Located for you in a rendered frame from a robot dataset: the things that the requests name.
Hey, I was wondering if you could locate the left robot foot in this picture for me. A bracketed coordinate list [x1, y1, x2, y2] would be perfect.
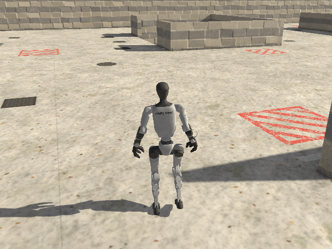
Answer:
[153, 203, 160, 215]

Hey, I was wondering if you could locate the right robot hand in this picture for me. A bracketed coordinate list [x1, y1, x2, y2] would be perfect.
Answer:
[186, 141, 198, 152]

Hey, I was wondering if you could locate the right robot forearm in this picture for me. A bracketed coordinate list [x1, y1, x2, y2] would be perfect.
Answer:
[185, 124, 196, 143]

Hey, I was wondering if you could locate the left robot forearm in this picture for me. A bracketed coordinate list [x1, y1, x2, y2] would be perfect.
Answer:
[133, 126, 144, 147]

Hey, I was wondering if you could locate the robot left upper arm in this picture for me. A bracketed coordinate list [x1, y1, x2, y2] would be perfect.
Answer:
[139, 105, 153, 134]

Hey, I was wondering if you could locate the robot torso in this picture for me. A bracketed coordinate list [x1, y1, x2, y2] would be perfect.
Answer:
[152, 103, 176, 156]

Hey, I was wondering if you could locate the left robot hand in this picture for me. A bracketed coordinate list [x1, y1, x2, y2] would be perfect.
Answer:
[132, 146, 144, 158]

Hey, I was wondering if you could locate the robot right upper arm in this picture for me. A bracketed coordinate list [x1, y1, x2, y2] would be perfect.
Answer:
[174, 104, 190, 132]

